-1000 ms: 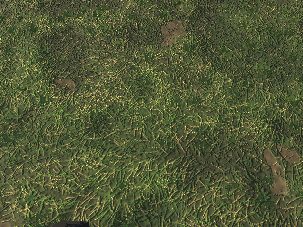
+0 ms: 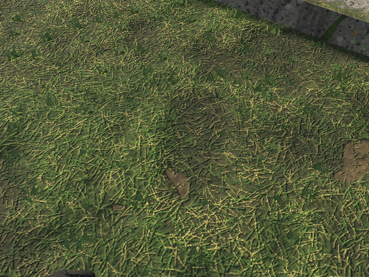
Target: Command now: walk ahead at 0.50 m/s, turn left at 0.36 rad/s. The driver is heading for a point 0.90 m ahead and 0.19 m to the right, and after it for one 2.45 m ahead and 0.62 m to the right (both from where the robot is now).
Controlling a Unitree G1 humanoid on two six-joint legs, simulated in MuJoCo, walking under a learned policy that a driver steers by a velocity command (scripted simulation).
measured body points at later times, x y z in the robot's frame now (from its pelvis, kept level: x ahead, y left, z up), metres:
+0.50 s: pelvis +0.27 -0.04 +0.01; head +0.30 -0.05 +0.46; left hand +0.22 +0.22 -0.13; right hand +0.45 -0.26 -0.10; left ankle +0.40 +0.11 -0.70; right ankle +0.21 -0.12 -0.74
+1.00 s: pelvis +0.50 -0.03 +0.00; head +0.53 -0.03 +0.45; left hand +0.75 +0.16 -0.11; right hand +0.41 -0.28 -0.12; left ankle +0.45 +0.08 -0.74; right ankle +0.58 -0.19 -0.68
